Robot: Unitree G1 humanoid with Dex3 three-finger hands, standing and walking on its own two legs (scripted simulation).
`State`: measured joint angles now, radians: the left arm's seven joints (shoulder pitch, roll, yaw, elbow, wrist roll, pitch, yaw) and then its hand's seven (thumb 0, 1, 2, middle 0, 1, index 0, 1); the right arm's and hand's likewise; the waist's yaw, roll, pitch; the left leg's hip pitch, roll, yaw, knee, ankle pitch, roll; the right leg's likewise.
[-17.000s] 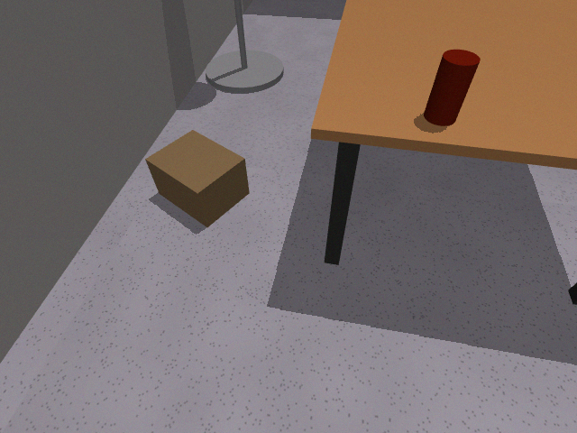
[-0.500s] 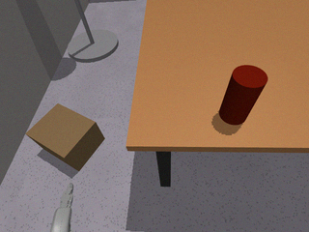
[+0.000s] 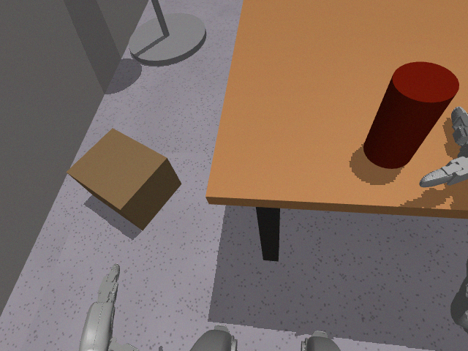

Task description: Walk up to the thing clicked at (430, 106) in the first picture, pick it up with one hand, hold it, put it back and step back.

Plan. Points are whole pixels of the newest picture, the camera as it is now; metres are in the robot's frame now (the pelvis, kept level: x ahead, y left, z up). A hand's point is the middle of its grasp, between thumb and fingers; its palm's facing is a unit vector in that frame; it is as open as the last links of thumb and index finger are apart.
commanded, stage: close in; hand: right
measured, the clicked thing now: (403, 120) +0.48 -0.21 +0.08
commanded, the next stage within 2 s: rest palm in 0.38 s
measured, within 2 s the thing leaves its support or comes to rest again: neither
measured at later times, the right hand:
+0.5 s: hand (413, 140) +0.45 -0.22 +0.06, palm faces +0.18 +0.98 +0.03, open 17.6 cm
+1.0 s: hand (405, 127) +0.48 -0.21 +0.07, palm faces +0.19 +0.98 +0.01, open 16.2 cm
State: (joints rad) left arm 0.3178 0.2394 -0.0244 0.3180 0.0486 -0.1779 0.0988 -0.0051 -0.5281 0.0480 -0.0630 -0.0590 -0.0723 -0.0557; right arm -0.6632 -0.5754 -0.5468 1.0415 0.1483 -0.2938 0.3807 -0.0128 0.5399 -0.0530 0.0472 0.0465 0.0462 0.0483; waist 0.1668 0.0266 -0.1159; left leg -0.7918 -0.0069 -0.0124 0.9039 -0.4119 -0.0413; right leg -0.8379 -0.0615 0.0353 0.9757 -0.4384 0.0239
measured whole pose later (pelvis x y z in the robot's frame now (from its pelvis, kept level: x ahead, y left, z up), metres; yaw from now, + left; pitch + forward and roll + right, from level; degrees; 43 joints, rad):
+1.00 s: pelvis -0.01 +0.01 -0.01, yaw +0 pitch +17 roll +2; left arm 0.40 0.23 0.03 0.13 0.03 -0.07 0.00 -0.01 -0.55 0.07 -0.05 -0.05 -0.06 -0.05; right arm -0.75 -0.45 -0.46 0.98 0.07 -0.30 0.12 -0.01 0.53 -0.05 0.35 0.18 0.34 0.18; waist 0.16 0.00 -0.11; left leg -0.85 -0.01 -0.01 0.98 -0.44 -0.03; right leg -0.88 -0.06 0.04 1.03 -0.45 0.03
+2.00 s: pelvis +0.00 +0.00 +0.00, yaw +0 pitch +15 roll +2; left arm 0.39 0.24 0.05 0.19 0.02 -0.07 0.02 -0.01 -0.53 0.06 -0.06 -0.06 -0.07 -0.06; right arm -0.68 -0.40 -0.42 0.96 0.07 -0.26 0.10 -0.01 0.50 -1.00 0.65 0.97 0.70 1.01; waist 0.14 0.00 -0.11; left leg -0.76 0.00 -0.03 0.91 -0.42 -0.04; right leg -0.79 -0.06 0.02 0.97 -0.44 0.02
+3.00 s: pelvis +0.01 +0.00 +0.03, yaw +0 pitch +7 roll +1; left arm 0.34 0.23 0.05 0.37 -0.01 -0.10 0.06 -0.01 -0.52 0.05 -0.04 -0.06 -0.06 -0.05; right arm -0.57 -0.31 -0.32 0.67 0.12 -0.08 0.04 -0.01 0.57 -1.08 0.63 1.03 0.68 1.07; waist 0.06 -0.02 -0.09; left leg -0.47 0.01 -0.04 0.71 -0.36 -0.04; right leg -0.49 -0.04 0.00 0.74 -0.37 0.02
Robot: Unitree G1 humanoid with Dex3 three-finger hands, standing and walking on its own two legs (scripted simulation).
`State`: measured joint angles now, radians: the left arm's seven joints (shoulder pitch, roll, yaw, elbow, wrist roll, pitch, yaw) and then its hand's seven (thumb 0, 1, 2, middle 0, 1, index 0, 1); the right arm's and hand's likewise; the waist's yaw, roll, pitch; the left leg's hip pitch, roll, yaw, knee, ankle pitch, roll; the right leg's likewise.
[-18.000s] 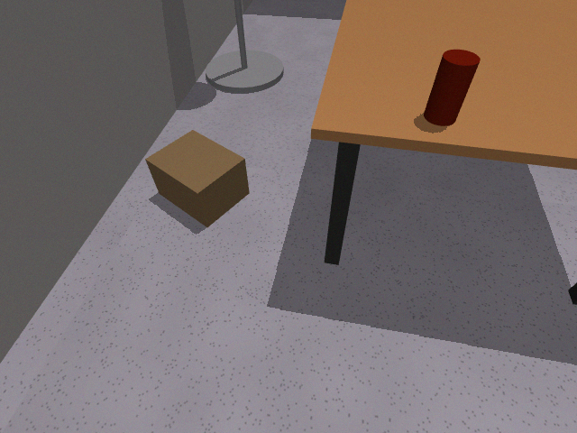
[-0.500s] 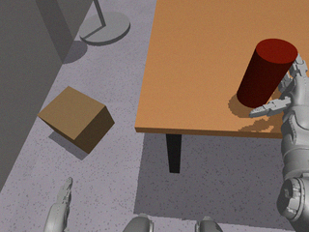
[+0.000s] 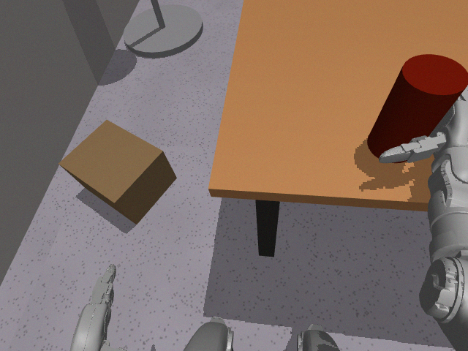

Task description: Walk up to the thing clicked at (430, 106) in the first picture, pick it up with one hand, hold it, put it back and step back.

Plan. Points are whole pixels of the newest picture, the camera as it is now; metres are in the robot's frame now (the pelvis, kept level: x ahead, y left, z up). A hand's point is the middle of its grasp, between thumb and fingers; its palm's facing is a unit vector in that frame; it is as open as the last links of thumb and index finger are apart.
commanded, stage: close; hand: right
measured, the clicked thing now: (409, 114) +0.49 -0.21 +0.09
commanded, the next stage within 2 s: settle in 0.52 s
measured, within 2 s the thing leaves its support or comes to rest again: leaves its support in 1.06 s
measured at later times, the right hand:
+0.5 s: hand (414, 126) +0.47 -0.22 +0.08, palm faces +0.18 +0.98 +0.01, open 10.9 cm
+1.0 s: hand (413, 126) +0.47 -0.22 +0.09, palm faces +0.18 +0.98 -0.01, open 11.0 cm
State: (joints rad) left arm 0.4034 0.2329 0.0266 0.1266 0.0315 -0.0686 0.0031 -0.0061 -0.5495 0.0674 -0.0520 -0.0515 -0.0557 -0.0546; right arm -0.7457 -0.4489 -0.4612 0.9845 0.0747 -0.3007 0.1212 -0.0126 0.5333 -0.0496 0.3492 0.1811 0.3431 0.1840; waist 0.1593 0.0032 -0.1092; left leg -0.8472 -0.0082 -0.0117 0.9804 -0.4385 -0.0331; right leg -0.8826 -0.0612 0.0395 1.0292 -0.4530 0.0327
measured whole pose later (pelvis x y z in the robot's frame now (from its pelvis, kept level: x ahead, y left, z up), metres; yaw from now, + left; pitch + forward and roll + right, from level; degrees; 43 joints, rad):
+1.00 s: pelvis +0.00 -0.01 +0.01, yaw +0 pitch +15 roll +2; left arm 0.39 0.24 0.05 0.19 0.02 -0.07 0.02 -0.01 -0.53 0.06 -0.06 -0.06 -0.07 -0.06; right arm -0.68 -0.40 -0.42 0.96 0.07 -0.26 0.10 -0.01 0.50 -1.00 0.65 0.97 0.70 1.01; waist 0.14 0.00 -0.11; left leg -0.76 0.00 -0.03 0.91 -0.42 -0.04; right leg -0.79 -0.06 0.02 0.97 -0.44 0.02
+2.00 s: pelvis +0.02 -0.01 +0.04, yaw +0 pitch +7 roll +1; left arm 0.34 0.23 0.05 0.37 -0.01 -0.10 0.06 -0.01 -0.52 0.05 -0.04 -0.06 -0.06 -0.05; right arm -0.57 -0.31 -0.32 0.67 0.12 -0.08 0.04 -0.01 0.57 -1.08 0.63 1.03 0.68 1.07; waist 0.06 -0.02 -0.09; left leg -0.47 0.01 -0.04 0.71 -0.36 -0.04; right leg -0.49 -0.04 0.00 0.74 -0.37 0.02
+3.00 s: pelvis +0.00 +0.01 +0.06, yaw -2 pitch -1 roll +0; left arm 0.28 0.23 0.07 0.56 -0.03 -0.17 0.09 -0.01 -0.53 0.05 -0.04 -0.05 -0.04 -0.04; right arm -0.38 -0.25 -0.27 -0.01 0.20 0.50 0.02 -0.01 0.59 -1.11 0.64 1.03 0.69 1.07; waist 0.00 -0.07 -0.05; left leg -0.28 0.03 -0.01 0.61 -0.31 -0.02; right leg -0.29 -0.03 0.02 0.60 -0.28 0.04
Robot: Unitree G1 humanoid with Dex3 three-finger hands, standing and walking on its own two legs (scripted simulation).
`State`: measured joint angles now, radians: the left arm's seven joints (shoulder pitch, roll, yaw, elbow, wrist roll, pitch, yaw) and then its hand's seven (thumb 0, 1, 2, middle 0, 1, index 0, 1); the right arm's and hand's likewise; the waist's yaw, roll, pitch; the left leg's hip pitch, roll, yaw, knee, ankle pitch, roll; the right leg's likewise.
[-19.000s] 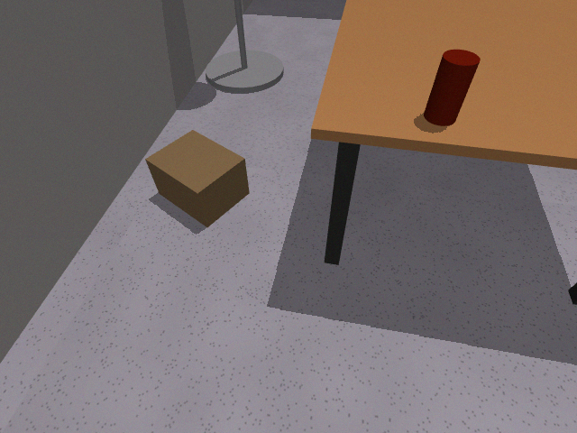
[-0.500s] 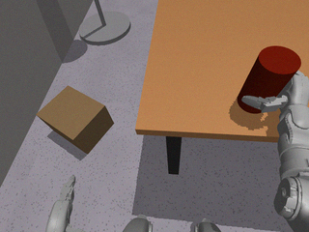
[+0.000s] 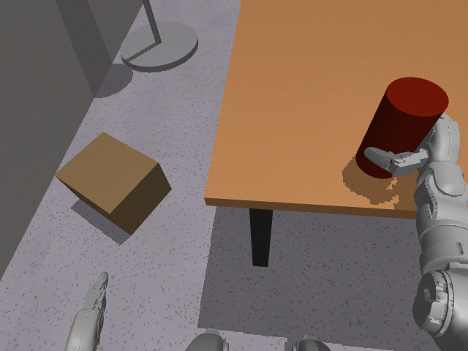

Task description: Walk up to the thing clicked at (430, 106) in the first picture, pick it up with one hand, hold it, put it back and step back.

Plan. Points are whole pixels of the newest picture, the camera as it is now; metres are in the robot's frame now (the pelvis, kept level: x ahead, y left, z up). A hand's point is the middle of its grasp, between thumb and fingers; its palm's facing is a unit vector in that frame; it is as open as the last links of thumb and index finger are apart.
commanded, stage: settle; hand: right
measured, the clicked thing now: (394, 132) +0.47 -0.21 +0.09
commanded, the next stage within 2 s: lift in 0.48 s
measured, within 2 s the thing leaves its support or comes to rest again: leaves its support in 0.06 s
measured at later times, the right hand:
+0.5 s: hand (400, 120) +0.47 -0.21 +0.11, palm faces +0.17 +0.99 +0.00, open 11.1 cm
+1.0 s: hand (415, 107) +0.44 -0.20 +0.16, palm faces +0.19 +0.98 -0.01, open 11.1 cm
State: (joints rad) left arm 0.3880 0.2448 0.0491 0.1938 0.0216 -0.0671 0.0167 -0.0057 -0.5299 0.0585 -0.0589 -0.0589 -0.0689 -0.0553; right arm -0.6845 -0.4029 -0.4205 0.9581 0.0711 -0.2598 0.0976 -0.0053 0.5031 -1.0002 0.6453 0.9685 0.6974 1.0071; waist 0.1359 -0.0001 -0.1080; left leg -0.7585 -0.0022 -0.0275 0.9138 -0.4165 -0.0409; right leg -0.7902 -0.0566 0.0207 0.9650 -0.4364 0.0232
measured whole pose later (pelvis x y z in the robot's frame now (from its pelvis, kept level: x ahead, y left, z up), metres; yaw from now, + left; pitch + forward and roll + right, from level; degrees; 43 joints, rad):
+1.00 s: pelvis +0.02 +0.00 +0.03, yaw +0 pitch +7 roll +1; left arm 0.34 0.23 0.05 0.37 -0.01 -0.10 0.06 -0.01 -0.52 0.05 -0.04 -0.06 -0.06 -0.05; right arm -0.57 -0.31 -0.32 0.67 0.12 -0.08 0.04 -0.01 0.57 -1.08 0.63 1.03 0.68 1.07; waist 0.06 -0.02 -0.09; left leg -0.47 0.01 -0.04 0.71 -0.36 -0.04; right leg -0.49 -0.04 0.00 0.74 -0.37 0.02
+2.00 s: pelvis +0.00 +0.02 +0.04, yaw -2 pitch -1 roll +0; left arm 0.28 0.23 0.07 0.56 -0.03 -0.17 0.09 -0.01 -0.53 0.05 -0.04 -0.05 -0.04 -0.04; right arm -0.38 -0.25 -0.27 -0.01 0.20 0.50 0.02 -0.01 0.59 -1.11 0.64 1.03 0.69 1.07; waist 0.00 -0.07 -0.05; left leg -0.28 0.03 -0.01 0.61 -0.31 -0.02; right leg -0.29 -0.03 0.02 0.60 -0.28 0.04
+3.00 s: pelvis +0.00 +0.01 +0.05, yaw -2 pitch -2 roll +0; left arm 0.25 0.24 0.08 0.62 -0.03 -0.24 0.08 -0.01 -0.53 0.05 -0.05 -0.06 -0.06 -0.05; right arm -0.38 -0.28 -0.30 -0.17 0.23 0.69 0.04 -0.01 0.59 -1.11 0.63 1.04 0.69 1.07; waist -0.01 -0.08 -0.07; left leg -0.26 0.03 0.00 0.60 -0.30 -0.03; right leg -0.28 -0.03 0.03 0.59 -0.28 0.03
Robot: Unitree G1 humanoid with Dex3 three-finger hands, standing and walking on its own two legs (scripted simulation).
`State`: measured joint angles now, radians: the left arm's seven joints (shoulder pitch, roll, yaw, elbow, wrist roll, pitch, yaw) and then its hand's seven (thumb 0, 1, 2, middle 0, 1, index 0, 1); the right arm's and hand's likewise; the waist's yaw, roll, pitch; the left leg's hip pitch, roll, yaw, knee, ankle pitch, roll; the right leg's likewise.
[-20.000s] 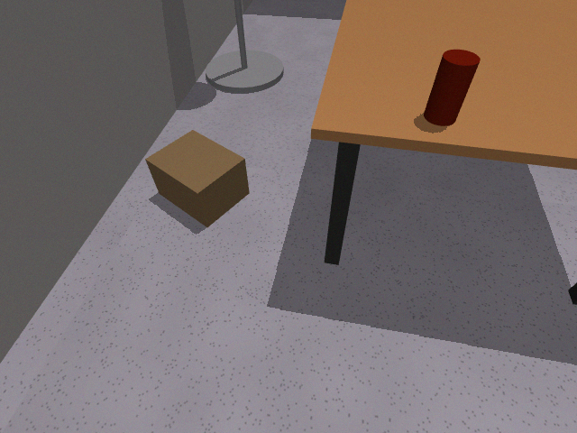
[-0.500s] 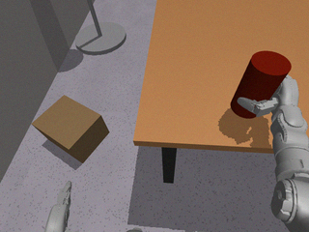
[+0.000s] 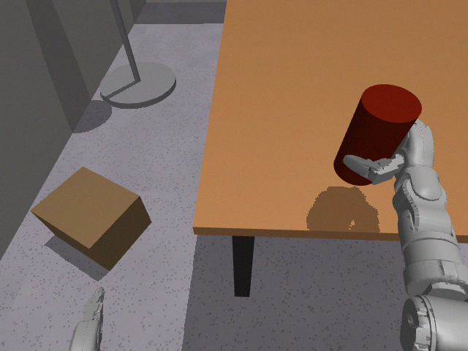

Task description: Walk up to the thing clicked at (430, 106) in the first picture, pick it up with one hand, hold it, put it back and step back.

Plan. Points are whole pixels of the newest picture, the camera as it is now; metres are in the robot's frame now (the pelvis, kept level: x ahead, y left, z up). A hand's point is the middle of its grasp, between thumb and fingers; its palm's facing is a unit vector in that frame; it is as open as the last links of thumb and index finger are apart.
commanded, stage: lift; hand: right
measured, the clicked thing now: (370, 139) +0.43 -0.19 +0.14
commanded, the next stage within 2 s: hold in 0.96 s
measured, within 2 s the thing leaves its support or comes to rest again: neither
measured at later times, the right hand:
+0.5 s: hand (385, 145) +0.36 -0.18 +0.20, palm faces +0.17 +0.99 -0.03, open 11.1 cm
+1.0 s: hand (395, 144) +0.33 -0.17 +0.23, palm faces +0.17 +0.99 -0.03, open 11.1 cm
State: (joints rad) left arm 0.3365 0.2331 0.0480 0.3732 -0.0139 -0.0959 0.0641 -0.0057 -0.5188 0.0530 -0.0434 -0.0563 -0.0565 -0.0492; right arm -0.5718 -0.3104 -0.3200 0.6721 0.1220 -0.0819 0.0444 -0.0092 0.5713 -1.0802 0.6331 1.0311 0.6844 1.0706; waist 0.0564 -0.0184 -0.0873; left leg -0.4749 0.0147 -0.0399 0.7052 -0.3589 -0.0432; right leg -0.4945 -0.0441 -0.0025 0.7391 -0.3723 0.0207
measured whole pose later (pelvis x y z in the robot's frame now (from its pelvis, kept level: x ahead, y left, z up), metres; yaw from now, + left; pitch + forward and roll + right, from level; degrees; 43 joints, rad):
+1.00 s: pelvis -0.02 +0.02 +0.01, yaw -2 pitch -1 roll +0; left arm 0.28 0.23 0.07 0.56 -0.03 -0.17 0.09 -0.01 -0.53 0.05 -0.04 -0.05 -0.04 -0.04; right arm -0.38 -0.25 -0.27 -0.01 0.20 0.50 0.02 -0.01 0.59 -1.11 0.64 1.03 0.69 1.07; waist 0.00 -0.07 -0.05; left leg -0.28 0.03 -0.01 0.61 -0.31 -0.02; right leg -0.29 -0.03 0.02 0.60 -0.28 0.04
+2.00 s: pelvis -0.02 +0.01 +0.01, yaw -2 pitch -2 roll +0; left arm 0.25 0.24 0.08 0.62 -0.03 -0.24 0.08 -0.01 -0.53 0.05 -0.05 -0.06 -0.06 -0.05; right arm -0.38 -0.28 -0.30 -0.17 0.23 0.69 0.04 -0.01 0.59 -1.11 0.63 1.04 0.69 1.07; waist -0.01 -0.08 -0.07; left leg -0.26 0.03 0.00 0.60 -0.30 -0.03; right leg -0.28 -0.03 0.03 0.59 -0.28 0.03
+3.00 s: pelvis -0.02 +0.01 +0.01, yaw -2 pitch -3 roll +0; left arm 0.25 0.24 0.08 0.62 -0.02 -0.25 0.10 -0.01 -0.54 0.06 -0.05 -0.05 -0.06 -0.05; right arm -0.32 -0.27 -0.29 -0.22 0.23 0.67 0.04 -0.01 0.59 -1.11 0.64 1.04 0.69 1.07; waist -0.01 -0.08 -0.07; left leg -0.25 0.03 0.00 0.61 -0.31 -0.03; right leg -0.27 -0.03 0.03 0.61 -0.29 0.04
